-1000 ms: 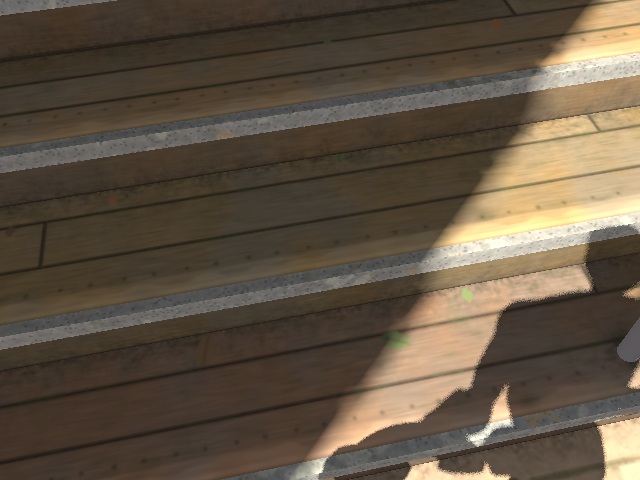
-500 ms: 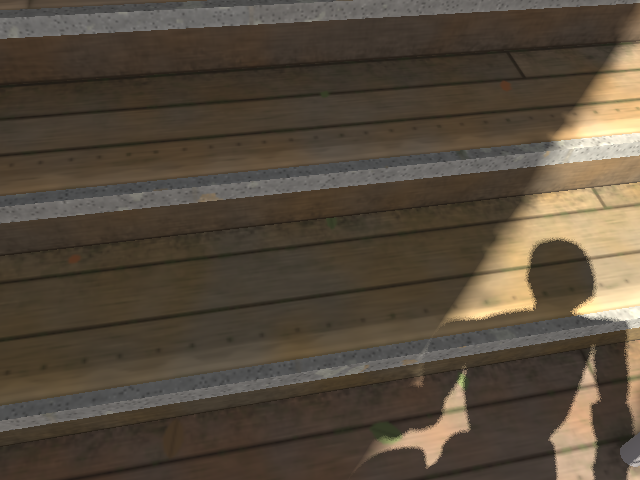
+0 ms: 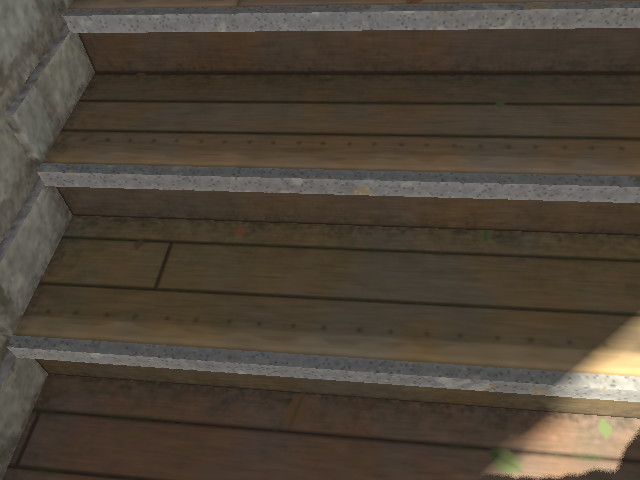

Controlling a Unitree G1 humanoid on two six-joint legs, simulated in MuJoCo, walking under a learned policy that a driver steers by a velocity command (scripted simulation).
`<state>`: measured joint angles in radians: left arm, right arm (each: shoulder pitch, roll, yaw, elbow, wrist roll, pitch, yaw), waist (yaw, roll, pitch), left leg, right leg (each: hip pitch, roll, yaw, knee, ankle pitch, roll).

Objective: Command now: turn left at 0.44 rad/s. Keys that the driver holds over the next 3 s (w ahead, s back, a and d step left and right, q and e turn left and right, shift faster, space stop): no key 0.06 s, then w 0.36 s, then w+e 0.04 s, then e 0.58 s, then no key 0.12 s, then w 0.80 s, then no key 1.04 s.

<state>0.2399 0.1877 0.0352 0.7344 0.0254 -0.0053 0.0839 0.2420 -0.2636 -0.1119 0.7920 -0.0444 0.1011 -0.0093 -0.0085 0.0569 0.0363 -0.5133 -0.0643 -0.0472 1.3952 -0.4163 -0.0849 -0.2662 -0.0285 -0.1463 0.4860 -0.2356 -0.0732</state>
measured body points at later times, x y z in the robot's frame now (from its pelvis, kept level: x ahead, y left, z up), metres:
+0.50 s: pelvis +0.04 +0.04 +0.00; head +0.03 +0.05 +0.45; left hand +0.10 +0.29 -0.14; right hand +0.00 -0.21 -0.14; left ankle -0.09 +0.10 -0.74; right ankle +0.06 -0.07 -0.51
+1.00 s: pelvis +0.23 -0.02 +0.11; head +0.29 -0.03 +0.56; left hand +0.35 +0.23 -0.02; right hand +0.42 -0.26 +0.03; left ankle +0.30 +0.14 -0.43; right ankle +0.32 -0.05 -0.58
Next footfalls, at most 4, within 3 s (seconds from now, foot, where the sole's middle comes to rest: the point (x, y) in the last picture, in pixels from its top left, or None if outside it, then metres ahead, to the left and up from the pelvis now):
0.24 left None -0.05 0.11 -0.78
0.72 right None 0.36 -0.05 -0.62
1.68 left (305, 304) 0.70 0.09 -0.46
2.18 right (435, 129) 0.99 -0.17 -0.31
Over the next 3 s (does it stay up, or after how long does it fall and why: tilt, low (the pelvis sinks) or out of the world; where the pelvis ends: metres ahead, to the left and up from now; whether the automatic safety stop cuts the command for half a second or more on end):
stays up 0.98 -0.02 0.47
